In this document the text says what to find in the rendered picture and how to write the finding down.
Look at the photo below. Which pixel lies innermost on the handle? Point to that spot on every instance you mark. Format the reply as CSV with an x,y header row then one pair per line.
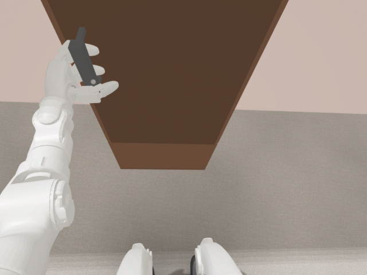
x,y
79,53

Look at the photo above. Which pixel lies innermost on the left robot upper arm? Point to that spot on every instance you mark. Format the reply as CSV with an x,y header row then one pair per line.
x,y
31,217

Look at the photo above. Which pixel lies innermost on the right robot thigh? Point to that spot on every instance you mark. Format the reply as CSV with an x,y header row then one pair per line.
x,y
213,259

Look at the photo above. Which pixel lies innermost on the left robot hand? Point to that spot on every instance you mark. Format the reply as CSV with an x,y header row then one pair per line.
x,y
60,77

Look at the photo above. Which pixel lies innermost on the left robot forearm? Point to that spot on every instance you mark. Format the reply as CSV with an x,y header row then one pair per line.
x,y
50,153

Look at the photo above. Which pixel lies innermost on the cupboard door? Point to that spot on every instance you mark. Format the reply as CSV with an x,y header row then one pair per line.
x,y
180,64

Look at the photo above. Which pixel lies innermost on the robot thigh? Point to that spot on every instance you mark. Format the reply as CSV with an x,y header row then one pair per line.
x,y
138,261
213,259

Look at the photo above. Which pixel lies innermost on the left robot thigh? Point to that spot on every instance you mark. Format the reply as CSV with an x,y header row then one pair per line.
x,y
138,261

